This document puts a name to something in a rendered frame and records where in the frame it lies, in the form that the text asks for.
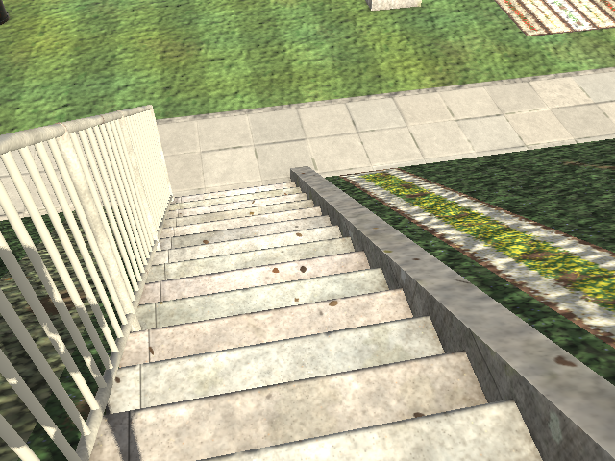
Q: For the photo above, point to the stairs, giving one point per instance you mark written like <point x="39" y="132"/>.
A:
<point x="266" y="337"/>

